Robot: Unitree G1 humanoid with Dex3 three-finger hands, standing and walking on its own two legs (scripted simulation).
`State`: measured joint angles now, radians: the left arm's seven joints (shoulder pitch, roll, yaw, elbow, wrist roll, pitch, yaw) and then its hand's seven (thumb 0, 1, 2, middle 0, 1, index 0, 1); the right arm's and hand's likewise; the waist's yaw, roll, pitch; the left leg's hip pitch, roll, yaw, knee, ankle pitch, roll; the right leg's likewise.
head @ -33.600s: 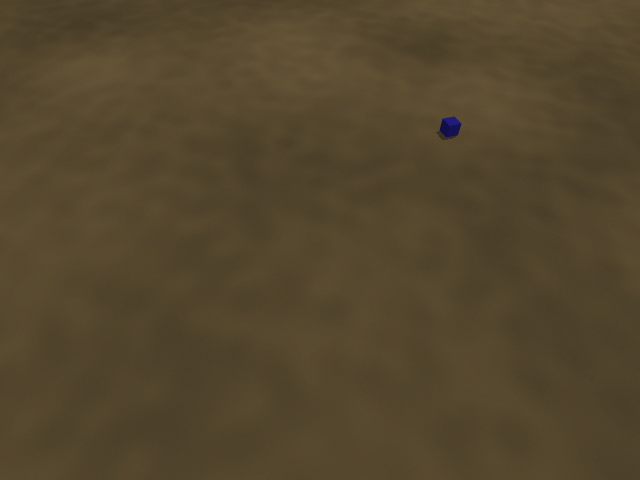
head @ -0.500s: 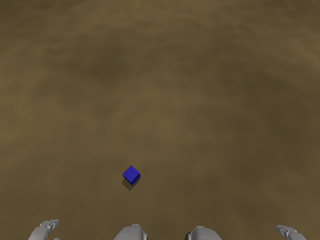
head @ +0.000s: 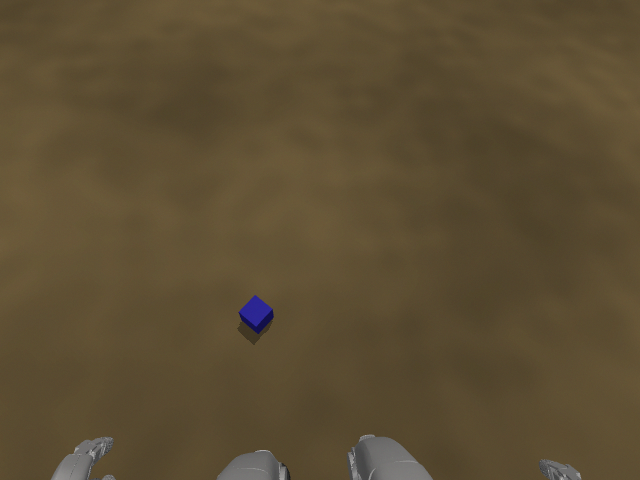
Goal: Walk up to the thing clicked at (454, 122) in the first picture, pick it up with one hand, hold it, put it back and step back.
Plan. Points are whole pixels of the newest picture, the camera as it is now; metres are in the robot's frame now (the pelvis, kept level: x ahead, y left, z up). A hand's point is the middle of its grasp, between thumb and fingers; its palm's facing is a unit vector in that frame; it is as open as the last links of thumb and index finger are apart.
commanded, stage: step back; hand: left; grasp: from above
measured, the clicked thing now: (256, 314) +0.56 +0.18 -0.73
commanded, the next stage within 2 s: none
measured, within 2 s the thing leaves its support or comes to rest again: neither
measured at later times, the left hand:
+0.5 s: hand out of the picture +0.00 +0.26 -0.15, palm faces +0.01 -0.93 -0.37, open 7.4 cm
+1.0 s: hand out of the picture -0.22 +0.22 -0.14, palm faces -0.06 -0.91 -0.41, open 7.4 cm
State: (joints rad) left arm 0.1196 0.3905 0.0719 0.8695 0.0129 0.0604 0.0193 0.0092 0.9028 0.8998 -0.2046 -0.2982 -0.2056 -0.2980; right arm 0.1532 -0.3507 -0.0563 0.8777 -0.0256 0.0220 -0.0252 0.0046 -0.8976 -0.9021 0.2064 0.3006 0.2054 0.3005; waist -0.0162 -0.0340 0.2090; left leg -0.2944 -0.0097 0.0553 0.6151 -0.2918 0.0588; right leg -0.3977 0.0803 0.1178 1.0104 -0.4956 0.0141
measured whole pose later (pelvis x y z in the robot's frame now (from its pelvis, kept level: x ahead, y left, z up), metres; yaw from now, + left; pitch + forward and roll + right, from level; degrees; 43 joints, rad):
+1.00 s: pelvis -0.30 -0.04 +0.00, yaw -4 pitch -3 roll +1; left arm 0.23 0.35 0.06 0.85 0.04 0.06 -0.01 0.01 0.90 0.90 -0.21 -0.30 -0.21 -0.30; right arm 0.13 -0.42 -0.06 0.84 0.00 0.06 -0.03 0.00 -0.90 -0.90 0.20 0.30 0.20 0.30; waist 0.03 0.02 0.14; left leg -0.54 -0.09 -0.12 1.07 -0.46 -0.01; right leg -0.27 -0.02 0.05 0.68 -0.36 0.00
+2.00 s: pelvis -0.52 -0.06 +0.00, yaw +2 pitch -3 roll +1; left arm 0.24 0.40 0.06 0.96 0.02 0.01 -0.01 0.01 0.90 0.90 -0.20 -0.30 -0.21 -0.30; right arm 0.23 -0.35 -0.06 0.95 -0.03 -0.03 0.02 0.01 -0.90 -0.90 0.21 0.30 0.20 0.30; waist 0.02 -0.02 0.08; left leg -0.23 -0.03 0.00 0.55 -0.27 0.03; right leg -0.34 -0.02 0.01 0.90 -0.50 -0.03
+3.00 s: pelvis -0.47 -0.06 +0.02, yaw +3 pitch -3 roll +0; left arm 0.08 0.35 0.00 1.15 0.01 -0.02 -0.01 0.01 0.90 0.90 -0.20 -0.30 -0.21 -0.30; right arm 0.04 -0.34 -0.01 1.12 -0.01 -0.02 0.01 0.00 -0.90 -0.90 0.20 0.30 0.20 0.30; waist 0.02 0.00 0.07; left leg -0.11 0.02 0.00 0.33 -0.16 -0.01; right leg -0.10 -0.04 -0.03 0.33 -0.17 0.03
